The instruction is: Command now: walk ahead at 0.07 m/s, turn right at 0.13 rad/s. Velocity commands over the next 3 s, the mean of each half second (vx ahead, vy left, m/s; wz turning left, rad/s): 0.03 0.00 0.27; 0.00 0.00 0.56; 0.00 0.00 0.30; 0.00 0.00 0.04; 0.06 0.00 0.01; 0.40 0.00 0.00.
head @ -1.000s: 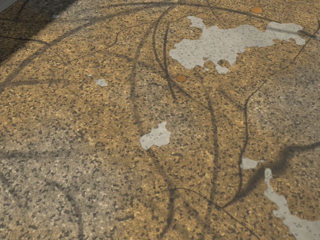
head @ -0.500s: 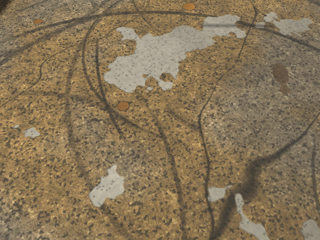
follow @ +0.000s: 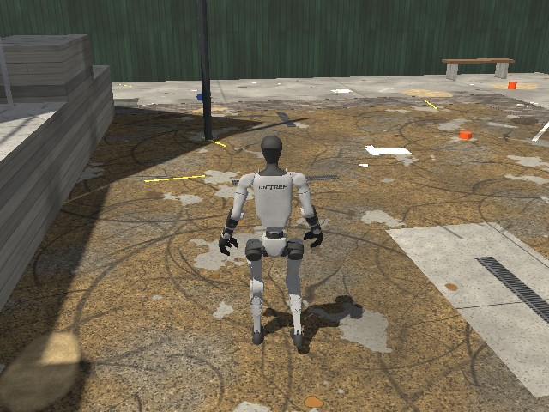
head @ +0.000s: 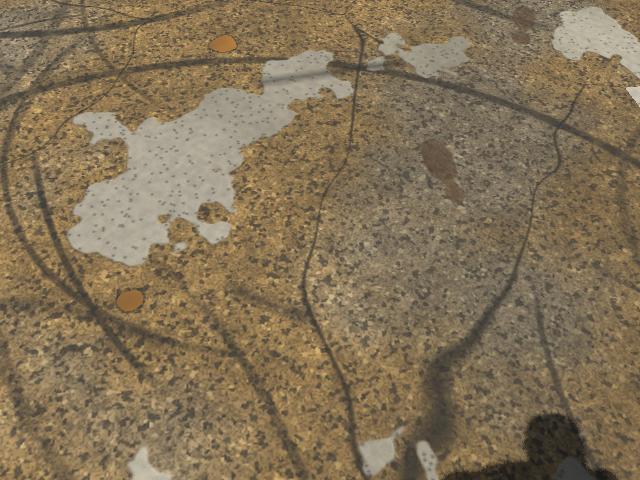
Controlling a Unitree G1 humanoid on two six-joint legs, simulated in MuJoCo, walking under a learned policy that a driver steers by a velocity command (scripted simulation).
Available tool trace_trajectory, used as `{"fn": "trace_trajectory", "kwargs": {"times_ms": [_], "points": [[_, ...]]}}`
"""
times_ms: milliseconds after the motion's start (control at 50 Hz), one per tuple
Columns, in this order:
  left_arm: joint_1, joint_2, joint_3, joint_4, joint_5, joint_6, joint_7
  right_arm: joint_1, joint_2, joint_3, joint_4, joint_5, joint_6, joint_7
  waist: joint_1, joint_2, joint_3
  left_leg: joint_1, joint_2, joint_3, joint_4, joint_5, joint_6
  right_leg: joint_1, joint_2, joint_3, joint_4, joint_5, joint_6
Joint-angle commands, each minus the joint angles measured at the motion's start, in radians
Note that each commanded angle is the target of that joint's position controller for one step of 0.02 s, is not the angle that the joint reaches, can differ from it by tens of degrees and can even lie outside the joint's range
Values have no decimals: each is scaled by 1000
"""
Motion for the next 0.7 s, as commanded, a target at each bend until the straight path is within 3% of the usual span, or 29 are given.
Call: {"fn": "trace_trajectory", "kwargs": {"times_ms": [20, 60, 100, 120, 140, 160, 180, 200, 240, 280, 320, 380, 420, 440, 460, 480, 500, 520, 540, 560, 620, 700], "points": [[94, -14, -10, -30, 21, -15, -2, -50, -107, -22, -39, 9, -9, 11, 33, 178, -162, 88, 180, -190, -167, 122, 176, 145, -43, -20, -247, 31, 1], [62, 7, -7, -26, 20, -22, -8, -18, -147, -34, -23, 24, -3, 19, 8, 192, -171, 124, 188, -230, -151, 68, 189, 197, -31, -34, -403, 110, -4], [75, 31, 2, -10, 14, -24, -13, -20, -181, -41, -21, 38, 7, 20, 30, 176, -150, 88, 185, -265, -139, -47, 173, 285, -7, -58, -582, 255, -29], [67, 45, 6, -11, 17, -25, -13, -3, -180, -40, -15, 46, 9, 18, 33, 165, -133, 47, 170, -281, -140, -115, 142, 333, -8, -53, -649, 293, -55], [61, 80, 12, -24, 27, -28, -8, 15, -171, -36, -10, 46, 7, 19, 31, 132, -131, -14, 155, -285, -124, -182, 95, 394, -73, 2, -656, 328, -91], [50, 143, 27, -32, 37, -26, -1, 25, -147, -32, -22, 37, 0, 23, 5, 10, -124, -87, 88, -218, -67, -252, 44, 404, -166, 73, -643, 317, -142], [53, 137, 35, -13, 34, -25, -2, 7, -138, -33, -29, 40, -3, 22, 7, -113, -110, -68, 8, -95, 18, -286, 1, 313, -198, 101, -690, 204, -184], [25, 108, 28, -26, 36, -29, -2, -3, -144, -37, -28, 39, -2, 20, 15, -148, -81, -63, -25, -52, 113, -246, -20, 273, -232, 139, -747, 185, -201], [-41, 109, 32, -49, 31, -43, 8, 34, -152, -52, -15, 39, 12, 16, 6, -194, -65, -96, -21, -10, 297, -306, -31, 267, -311, 173, -747, 381, -237], [-38, 101, 31, -47, 21, -59, 16, 40, -150, -61, -28, 41, 28, 19, 16, -156, -73, -164, 19, -31, 455, -423, -43, 319, -374, 177, -711, 663, -279], [-60, 108, 36, -43, 7, -58, 15, 50, -121, -54, -35, 50, 41, 25, 13, -120, -84, -165, 40, -14, 435, -407, -55, 356, -357, 114, -680, 764, -266], [-77, 127, 46, -34, -3, -39, 13, 53, -120, -54, -52, 55, 51, 42, 19, -137, -112, -58, 19, 51, 289, -294, -57, 357, -323, 30, -632, 774, -236], [-81, 120, 45, -24, -18, -36, 11, 104, -133, -66, -41, 51, 56, 47, -12, -113, -129, 80, -23, 88, 96, -120, -28, 312, -292, -34, -545, 681, -185], [-21, 96, 41, 0, -15, -42, 5, 124, -169, -81, -46, 43, 55, 36, -13, -22, -139, 189, -9, 5, -8, 52, 7, 240, -243, -99, -420, 534, -121], [-7, 29, 20, -37, 35, -48, 0, 147, -323, -116, -70, 34, 52, 17, 15, 303, -158, 370, 258, -397, -50, 501, 139, -39, -111, -192, -104, 76, 1], [-118, 28, 14, -74, 32, -55, 6, 195, -313, -103, -78, 2, 36, 30, -62, 314, -217, 363, 399, -598, -94, 596, 335, -160, -5, -40, 82, -238, 15], [-135, 67, 24, -68, 14, -55, 7, 181, -283, -92, -83, -2, 16, 35, -64, 184, -201, 365, 374, -534, -92, 543, 337, -188, -31, 18, 173, -209, 6], [-132, 74, 28, -58, 8, -54, 10, 139, -260, -88, -84, 13, 5, 29, -40, 133, -173, 351, 320, -454, -75, 469, 285, -203, -49, 24, 174, -127, -5], [-125, 78, 33, -40, 14, -52, 19, 101, -245, -84, -87, 32, 7, 19, -26, 87, -154, 336, 277, -407, -74, 396, 236, -211, -63, 27, 131, -52, -5], [-123, 89, 38, -37, 17, -50, 25, 72, -234, -78, -92, 44, 12, 8, -13, 98, -148, 310, 250, -382, -81, 364, 211, -186, -71, 34, 91, 7, -1], [-91, 57, 32, -25, 7, -53, 16, 65, -226, -75, -104, 39, 31, -11, 4, 130, -169, 283, 199, -349, -100, 322, 200, -120, -33, 16, 19, 97, 18], [-126, 39, 24, -30, 8, -59, 10, 69, -237, -82, -114, 42, 44, -27, -13, 143, -155, 269, 179, -388, -115, 143, 195, -87, -16, 28, -176, 141, 34]]}}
